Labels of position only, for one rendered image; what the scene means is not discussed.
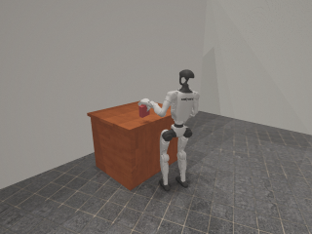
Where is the right robot upper arm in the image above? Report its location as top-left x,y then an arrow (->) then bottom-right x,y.
191,91 -> 200,115

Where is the left robot foot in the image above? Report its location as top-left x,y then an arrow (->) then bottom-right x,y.
159,179 -> 171,192

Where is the sponge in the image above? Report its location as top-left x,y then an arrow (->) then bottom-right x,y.
138,104 -> 150,118

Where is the right robot shin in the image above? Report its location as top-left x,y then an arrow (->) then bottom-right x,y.
177,151 -> 187,182

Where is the robot left forearm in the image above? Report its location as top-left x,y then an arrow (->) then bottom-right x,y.
147,100 -> 162,114

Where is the left robot hand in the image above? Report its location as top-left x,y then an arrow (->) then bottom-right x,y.
138,98 -> 151,111

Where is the left robot upper arm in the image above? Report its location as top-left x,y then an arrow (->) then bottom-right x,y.
157,91 -> 177,117

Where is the table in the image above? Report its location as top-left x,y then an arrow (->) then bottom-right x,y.
87,101 -> 178,191

